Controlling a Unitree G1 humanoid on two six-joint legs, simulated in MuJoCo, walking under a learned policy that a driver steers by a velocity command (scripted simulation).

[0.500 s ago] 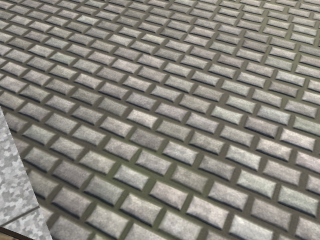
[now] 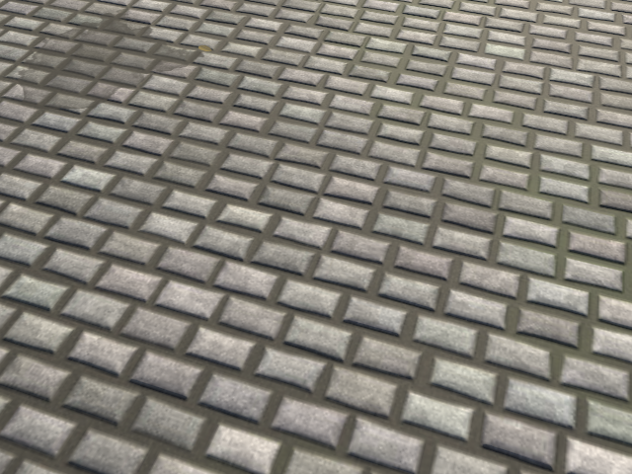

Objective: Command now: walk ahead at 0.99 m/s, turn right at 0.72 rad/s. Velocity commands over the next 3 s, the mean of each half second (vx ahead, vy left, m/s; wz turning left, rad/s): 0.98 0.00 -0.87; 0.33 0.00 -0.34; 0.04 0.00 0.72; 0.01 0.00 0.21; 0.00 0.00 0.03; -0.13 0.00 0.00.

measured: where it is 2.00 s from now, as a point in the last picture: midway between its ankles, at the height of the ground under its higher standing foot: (375, 356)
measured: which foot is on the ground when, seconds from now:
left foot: down 0.00-0.30, up 0.32-0.64, down 0.66-1.00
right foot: up 0.00-0.28, down 0.30-0.64, up 0.66-1.00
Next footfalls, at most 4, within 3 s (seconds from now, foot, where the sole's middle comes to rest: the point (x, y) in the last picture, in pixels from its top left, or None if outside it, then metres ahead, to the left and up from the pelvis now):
0.30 right None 0.45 -0.04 -0.74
0.66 left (364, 318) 0.89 -0.07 -0.74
1.02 right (445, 366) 0.76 -0.25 -0.74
1.42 left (327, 335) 0.84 0.02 -0.74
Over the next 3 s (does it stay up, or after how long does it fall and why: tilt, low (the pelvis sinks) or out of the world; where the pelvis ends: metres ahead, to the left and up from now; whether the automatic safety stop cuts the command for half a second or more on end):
stays up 0.73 -0.07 0.03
